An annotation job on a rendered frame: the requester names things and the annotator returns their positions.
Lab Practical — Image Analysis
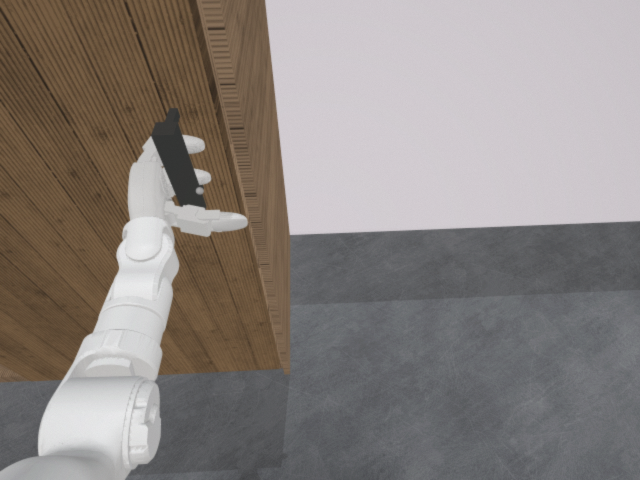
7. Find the handle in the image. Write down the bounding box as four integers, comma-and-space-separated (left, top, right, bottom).
151, 108, 206, 210

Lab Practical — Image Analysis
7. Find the left robot forearm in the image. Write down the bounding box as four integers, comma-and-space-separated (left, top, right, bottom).
38, 216, 179, 456

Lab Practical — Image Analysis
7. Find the left robot hand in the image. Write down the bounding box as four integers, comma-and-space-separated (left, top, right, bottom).
128, 135, 248, 237

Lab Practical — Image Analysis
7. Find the robot left upper arm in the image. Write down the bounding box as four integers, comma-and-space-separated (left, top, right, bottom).
0, 376, 161, 480

